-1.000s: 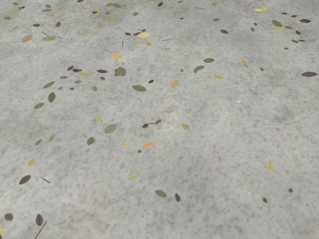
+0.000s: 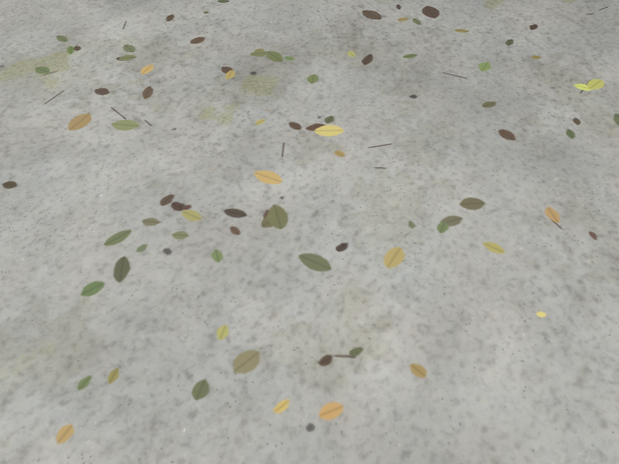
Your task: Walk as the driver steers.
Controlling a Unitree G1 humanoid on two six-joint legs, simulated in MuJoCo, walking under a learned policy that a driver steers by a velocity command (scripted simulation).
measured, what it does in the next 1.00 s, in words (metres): walks ahead, turning right: left foot, then right foot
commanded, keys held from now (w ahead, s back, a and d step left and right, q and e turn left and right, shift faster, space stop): w+e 0.44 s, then no key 0.56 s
